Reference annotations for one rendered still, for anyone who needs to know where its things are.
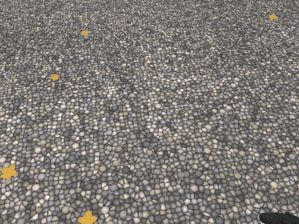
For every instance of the right robot hand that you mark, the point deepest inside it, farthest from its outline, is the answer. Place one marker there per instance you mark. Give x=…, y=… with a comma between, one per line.
x=278, y=218

